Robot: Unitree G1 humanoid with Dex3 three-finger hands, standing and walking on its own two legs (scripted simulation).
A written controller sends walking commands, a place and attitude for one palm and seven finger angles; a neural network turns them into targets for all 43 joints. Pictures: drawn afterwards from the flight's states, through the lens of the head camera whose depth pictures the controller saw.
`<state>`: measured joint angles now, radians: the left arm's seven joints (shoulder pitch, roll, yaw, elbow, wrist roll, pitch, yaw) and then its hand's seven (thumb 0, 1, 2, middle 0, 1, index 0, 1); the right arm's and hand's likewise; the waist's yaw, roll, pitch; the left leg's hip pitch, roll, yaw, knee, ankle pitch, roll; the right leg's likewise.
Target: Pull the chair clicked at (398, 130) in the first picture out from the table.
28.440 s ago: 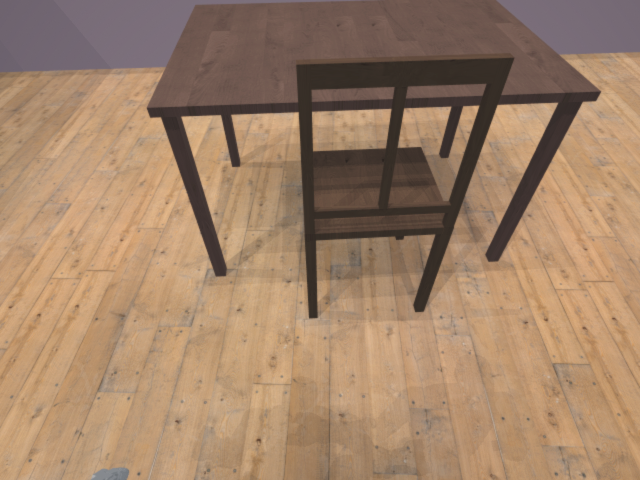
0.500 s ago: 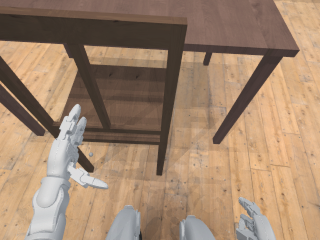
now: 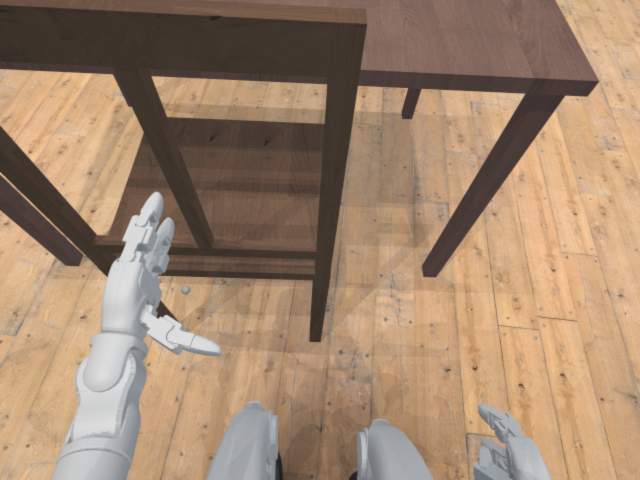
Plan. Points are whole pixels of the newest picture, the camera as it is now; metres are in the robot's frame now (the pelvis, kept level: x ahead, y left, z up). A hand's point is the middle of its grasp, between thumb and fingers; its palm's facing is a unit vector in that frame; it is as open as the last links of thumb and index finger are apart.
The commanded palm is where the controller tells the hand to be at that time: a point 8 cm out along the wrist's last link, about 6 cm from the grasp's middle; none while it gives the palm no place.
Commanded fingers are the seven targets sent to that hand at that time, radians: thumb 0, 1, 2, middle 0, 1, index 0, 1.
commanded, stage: aim the fingers beside a spindle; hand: left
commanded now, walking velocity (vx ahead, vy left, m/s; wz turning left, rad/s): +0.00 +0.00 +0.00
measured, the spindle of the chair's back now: (178, 178) +0.47 +0.20 +0.06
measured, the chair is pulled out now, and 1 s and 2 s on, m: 0.00 0.00 0.00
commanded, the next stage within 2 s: push the fingers through the gap in 0.42 s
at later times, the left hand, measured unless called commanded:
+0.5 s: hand (183, 287) +0.34 +0.17 +0.03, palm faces +0.00 -1.00 -0.04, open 16.9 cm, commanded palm +0.31 +0.22 +0.03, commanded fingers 0.00 -0.50 0.30 -0.06 -0.08 -0.06 -0.08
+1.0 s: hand (187, 257) +0.37 +0.17 +0.03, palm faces -0.01 -1.00 -0.04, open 16.9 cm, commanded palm +0.36 +0.23 +0.03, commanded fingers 0.00 -0.50 0.30 -0.06 -0.08 -0.06 -0.08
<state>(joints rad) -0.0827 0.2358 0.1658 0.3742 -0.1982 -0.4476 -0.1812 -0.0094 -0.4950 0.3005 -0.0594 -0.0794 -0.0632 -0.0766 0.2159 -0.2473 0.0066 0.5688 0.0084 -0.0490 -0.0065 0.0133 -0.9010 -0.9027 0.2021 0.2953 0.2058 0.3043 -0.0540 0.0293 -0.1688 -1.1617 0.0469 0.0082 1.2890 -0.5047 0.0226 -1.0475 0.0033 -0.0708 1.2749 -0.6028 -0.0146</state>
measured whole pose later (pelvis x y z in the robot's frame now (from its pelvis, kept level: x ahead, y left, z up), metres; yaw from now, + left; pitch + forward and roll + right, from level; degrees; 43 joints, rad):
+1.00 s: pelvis +0.00 +0.00 +0.00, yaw +0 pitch +22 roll -3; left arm -0.27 0.27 0.21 0.54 -0.20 -0.45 -0.20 -0.01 -0.50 0.30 -0.06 -0.08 -0.07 -0.08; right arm 0.23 -0.26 0.01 0.60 0.01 -0.05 -0.02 0.01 -0.90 -0.90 0.20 0.30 0.21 0.30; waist -0.06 0.03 -0.17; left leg -1.18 0.05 0.00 1.29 -0.50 0.01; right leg -1.07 0.01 -0.08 1.28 -0.60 -0.02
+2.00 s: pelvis +0.00 +0.01 +0.00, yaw -1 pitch +24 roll -4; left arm -0.56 0.32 0.29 0.85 -0.14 -0.49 -0.18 -0.01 -0.50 0.30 -0.06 -0.08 -0.06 -0.08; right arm 0.29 -0.25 0.01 0.62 -0.01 0.03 0.02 0.01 -0.90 -0.90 0.20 0.30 0.21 0.30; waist -0.11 0.04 -0.16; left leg -1.23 0.05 0.01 1.30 -0.50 0.03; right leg -1.11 0.01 -0.06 1.27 -0.58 0.00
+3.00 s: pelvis +0.01 +0.00 +0.00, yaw -1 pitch +25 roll -3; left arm -0.58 0.31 0.27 0.86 -0.13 -0.50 -0.15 0.00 0.37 0.67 -0.49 -1.41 -0.45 -1.41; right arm 0.27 -0.25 0.00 0.64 -0.01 0.04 0.02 0.01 -0.90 -0.90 0.20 0.30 0.21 0.30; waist -0.10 0.03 -0.16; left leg -1.23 0.05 0.00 1.29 -0.51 0.02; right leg -1.11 0.01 -0.07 1.27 -0.60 -0.01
